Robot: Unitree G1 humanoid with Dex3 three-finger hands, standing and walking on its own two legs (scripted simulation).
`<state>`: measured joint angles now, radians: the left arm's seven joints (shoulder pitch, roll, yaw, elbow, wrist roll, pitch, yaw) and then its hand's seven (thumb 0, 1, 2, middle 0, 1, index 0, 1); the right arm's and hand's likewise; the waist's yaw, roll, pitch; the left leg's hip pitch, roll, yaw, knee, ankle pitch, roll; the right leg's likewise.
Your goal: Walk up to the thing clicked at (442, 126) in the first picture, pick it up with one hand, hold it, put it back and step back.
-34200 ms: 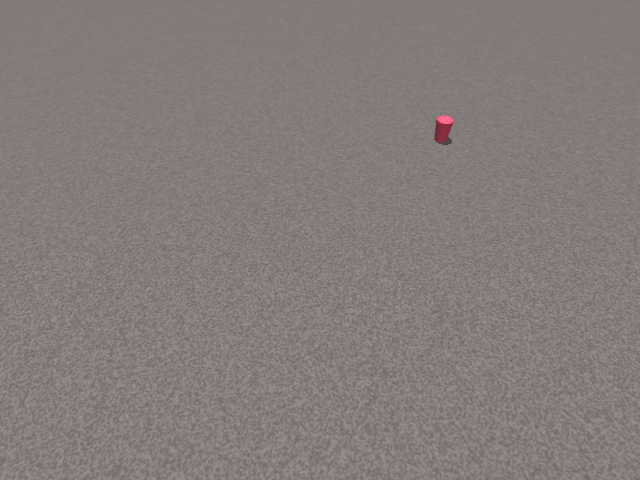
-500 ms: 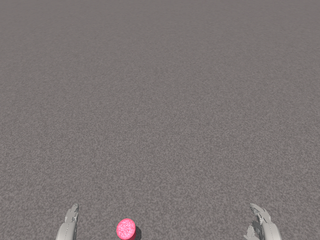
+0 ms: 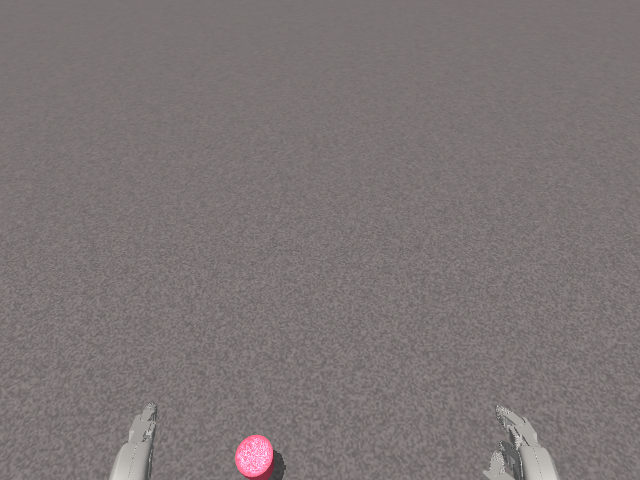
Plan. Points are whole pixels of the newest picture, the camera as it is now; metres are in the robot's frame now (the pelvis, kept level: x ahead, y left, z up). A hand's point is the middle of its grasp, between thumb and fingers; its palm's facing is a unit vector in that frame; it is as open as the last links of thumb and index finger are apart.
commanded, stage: home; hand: left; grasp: from the side
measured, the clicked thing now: (257, 462) +0.33 +0.19 -0.66
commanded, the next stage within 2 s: stand in 0.38 s
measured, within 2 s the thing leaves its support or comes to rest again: neither
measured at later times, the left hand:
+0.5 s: hand (186, 476) +0.17 +0.18 -0.05, palm faces +0.11 -0.95 -0.29, open 17.6 cm
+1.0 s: hand out of the picture +0.13 +0.23 -0.10, palm faces -0.03 -0.93 -0.36, open 8.4 cm
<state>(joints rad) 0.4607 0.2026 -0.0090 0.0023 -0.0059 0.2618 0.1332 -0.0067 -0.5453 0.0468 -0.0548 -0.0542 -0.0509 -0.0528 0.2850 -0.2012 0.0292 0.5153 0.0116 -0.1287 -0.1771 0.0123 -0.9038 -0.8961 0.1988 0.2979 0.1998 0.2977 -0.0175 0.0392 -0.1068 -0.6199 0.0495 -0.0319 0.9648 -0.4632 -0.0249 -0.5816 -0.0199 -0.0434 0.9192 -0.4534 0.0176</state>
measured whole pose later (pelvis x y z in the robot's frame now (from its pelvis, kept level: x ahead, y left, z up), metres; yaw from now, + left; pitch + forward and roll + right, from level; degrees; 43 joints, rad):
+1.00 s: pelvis +0.00 +0.00 +0.02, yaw +0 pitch +0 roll +0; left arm 0.24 0.32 0.01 0.68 0.06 0.02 0.02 0.01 0.70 0.85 -0.20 -0.29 -0.20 -0.29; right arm 0.19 -0.30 -0.03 0.83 -0.06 -0.02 -0.01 0.01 -0.90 -0.89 0.20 0.30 0.20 0.30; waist 0.01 -0.01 0.01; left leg -0.41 0.02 0.00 0.80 -0.40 -0.01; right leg -0.40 -0.05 -0.01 0.80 -0.41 0.02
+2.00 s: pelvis +0.00 +0.01 +0.06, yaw -1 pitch -3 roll +0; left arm 0.13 0.32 0.01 1.17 0.03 -0.01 0.01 0.01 0.91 0.90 -0.20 -0.30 -0.20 -0.30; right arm 0.13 -0.33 -0.01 1.15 -0.02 0.00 0.00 0.00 -0.91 -0.90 0.20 0.30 0.20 0.30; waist 0.00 0.01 0.06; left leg -0.13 0.02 0.02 0.36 -0.17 -0.01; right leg -0.12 -0.05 -0.02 0.36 -0.18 0.03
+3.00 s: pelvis +0.02 +0.01 +0.06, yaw -1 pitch -3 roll +0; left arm 0.10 0.33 0.01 1.15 0.02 -0.01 0.00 0.01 0.91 0.90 -0.20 -0.30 -0.20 -0.30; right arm 0.11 -0.34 -0.01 1.15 -0.01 -0.01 0.00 0.00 -0.91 -0.90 0.20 0.30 0.20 0.30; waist 0.00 0.01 0.05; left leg -0.09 0.02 0.03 0.33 -0.19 -0.01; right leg -0.09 -0.04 0.00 0.32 -0.18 0.03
